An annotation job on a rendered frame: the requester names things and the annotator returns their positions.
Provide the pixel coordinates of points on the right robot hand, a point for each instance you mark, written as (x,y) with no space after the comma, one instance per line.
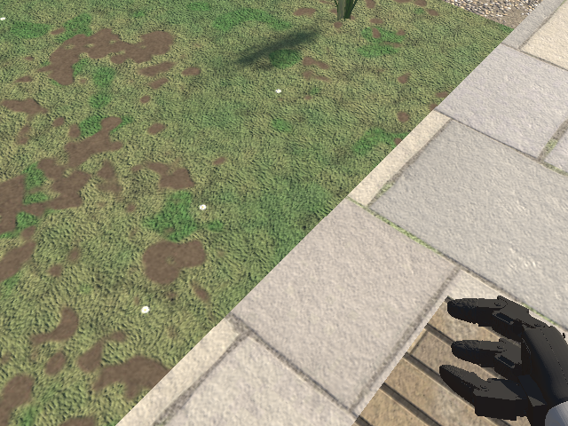
(537,372)

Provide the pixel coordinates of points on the robot right forearm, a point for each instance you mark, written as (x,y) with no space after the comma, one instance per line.
(557,415)

